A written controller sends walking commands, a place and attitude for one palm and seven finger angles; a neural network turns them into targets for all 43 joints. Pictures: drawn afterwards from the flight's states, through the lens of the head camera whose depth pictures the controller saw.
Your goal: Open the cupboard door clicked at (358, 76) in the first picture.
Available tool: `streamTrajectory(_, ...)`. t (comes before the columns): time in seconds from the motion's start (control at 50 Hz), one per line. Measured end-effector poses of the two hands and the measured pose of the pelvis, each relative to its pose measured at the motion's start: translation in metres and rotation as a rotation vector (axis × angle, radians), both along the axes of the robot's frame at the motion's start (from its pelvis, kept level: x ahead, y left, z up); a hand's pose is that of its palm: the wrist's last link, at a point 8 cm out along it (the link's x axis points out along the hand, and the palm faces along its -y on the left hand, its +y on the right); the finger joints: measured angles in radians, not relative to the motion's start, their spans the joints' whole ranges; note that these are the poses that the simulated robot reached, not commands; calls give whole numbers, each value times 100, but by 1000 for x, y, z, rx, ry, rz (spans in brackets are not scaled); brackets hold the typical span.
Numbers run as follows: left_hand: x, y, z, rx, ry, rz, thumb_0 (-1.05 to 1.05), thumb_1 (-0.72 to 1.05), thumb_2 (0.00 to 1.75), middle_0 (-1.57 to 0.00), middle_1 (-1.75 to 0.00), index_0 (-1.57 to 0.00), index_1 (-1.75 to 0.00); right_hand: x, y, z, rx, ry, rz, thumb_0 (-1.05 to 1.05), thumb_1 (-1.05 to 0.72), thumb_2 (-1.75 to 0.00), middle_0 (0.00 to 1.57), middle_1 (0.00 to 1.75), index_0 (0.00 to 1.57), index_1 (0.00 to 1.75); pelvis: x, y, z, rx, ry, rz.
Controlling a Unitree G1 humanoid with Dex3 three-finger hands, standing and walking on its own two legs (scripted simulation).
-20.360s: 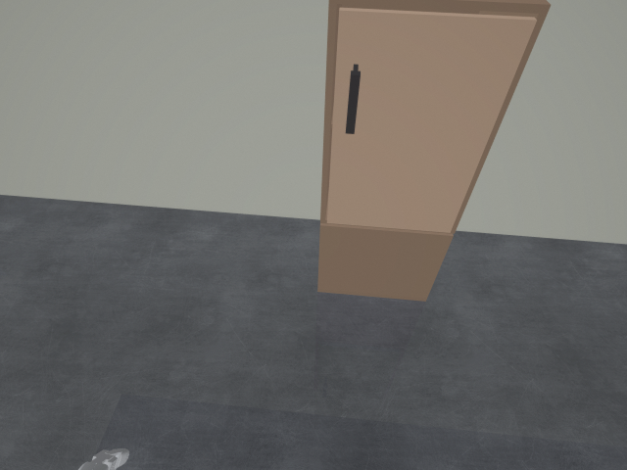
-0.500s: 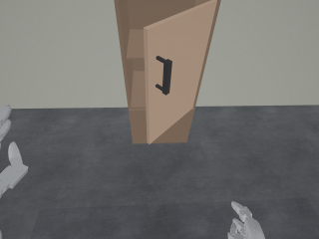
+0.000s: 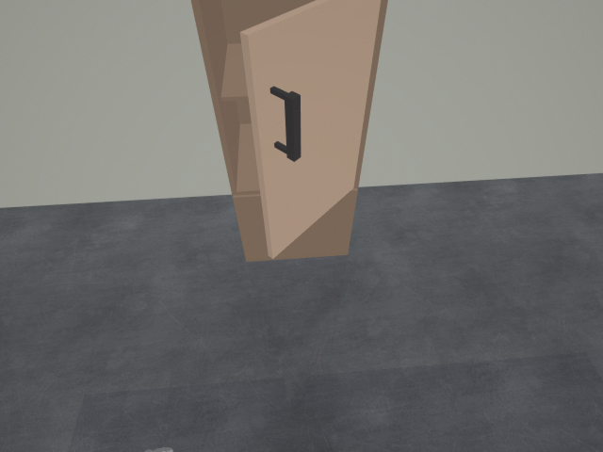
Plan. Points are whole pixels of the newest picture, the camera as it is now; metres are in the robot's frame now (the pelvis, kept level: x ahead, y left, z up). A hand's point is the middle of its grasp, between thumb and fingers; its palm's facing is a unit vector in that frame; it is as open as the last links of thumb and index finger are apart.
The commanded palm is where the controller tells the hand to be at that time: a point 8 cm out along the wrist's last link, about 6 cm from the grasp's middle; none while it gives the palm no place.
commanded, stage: let the arm hang, fingers relaxed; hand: left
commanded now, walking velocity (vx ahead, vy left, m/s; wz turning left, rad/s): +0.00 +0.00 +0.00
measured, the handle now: (285, 124) +0.66 +0.05 +0.07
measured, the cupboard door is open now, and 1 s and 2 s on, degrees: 44 44 44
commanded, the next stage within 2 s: look to check the result in 0.82 s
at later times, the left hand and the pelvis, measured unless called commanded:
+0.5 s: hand out of the picture +0.06 +0.22 -0.14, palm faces +0.03 -0.94 -0.33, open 7.3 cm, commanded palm none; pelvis +0.01 -0.01 +0.01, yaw +1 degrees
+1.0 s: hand out of the picture +0.09 +0.21 -0.15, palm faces +0.00 -0.96 -0.28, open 7.3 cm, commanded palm none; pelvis +0.04 -0.01 +0.02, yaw +1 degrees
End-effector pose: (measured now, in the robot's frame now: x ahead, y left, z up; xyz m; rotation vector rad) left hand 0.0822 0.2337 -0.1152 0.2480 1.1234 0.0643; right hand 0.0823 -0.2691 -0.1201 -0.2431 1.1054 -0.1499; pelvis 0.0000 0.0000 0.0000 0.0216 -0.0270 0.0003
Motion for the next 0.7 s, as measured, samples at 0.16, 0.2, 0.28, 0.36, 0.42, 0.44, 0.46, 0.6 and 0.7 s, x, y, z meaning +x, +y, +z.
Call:
streamTrajectory(0.16, -70, -8, -25, -29, 222, 118, 0, 96, 90, -21, -30, -21, -30, -85, -12, 0, -30, 309, -53, 1, -91, -90, 20, 30, 20, 30, 0, -15, 5, -25, 4, 27)
streamTrajectory(0.2, -76, -2, -22, -11, 243, 135, 0, 95, 90, -21, -30, -21, -30, -96, -10, -1, -20, 346, -64, 1, -91, -90, 20, 30, 20, 30, 2, -15, 7, -27, 3, 30)
streamTrajectory(0.28, -78, 12, -12, 34, 256, 158, 0, 93, 90, -21, -30, -21, -30, -104, -1, -7, 10, 372, -75, 1, -90, -90, 20, 30, 20, 30, 6, -14, 9, -26, 0, 29)
streamTrajectory(0.36, -66, 25, -3, 76, 233, 165, 0, 92, 90, -20, -30, -21, -30, -96, 8, -12, 43, 350, -73, 1, -90, -90, 20, 30, 20, 30, 9, -13, 11, -23, -5, 26)
streamTrajectory(0.42, -52, 31, 3, 97, 200, 162, 0, 91, 90, -20, -30, -20, -30, -83, 14, -16, 62, 317, -65, 1, -90, -90, 20, 30, 20, 30, 12, -11, 12, -21, -8, 24)
streamTrajectory(0.44, -47, 32, 4, 101, 188, 159, 0, 91, 90, -20, -30, -20, -30, -78, 16, -17, 67, 305, -62, 1, -90, -90, 20, 30, 20, 30, 12, -11, 13, -20, -9, 23)
streamTrajectory(0.46, -42, 33, 6, 104, 176, 156, 0, 91, 90, -20, -30, -20, -30, -72, 17, -17, 70, 293, -59, 1, -90, -90, 20, 30, 20, 30, 13, -11, 13, -20, -10, 22)
streamTrajectory(0.6, -9, 30, 9, 91, 112, 132, 0, 91, 90, -20, -30, -20, -30, -37, 17, -14, 68, 220, -40, 1, -90, -90, 20, 30, 20, 30, 20, -8, 15, -18, -9, 18)
streamTrajectory(0.7, 5, 24, 6, 66, 95, 121, 0, 91, 90, -20, -30, -20, -30, -18, 11, -8, 42, 192, -34, 1, -90, -90, 20, 30, 20, 30, 27, -7, 16, -17, -8, 18)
